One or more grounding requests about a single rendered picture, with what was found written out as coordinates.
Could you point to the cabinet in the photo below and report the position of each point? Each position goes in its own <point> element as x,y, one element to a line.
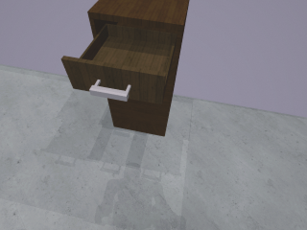
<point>168,16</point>

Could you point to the handle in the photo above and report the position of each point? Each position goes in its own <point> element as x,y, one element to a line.
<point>110,93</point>

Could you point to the drawer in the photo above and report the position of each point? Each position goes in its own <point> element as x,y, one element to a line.
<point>120,56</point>

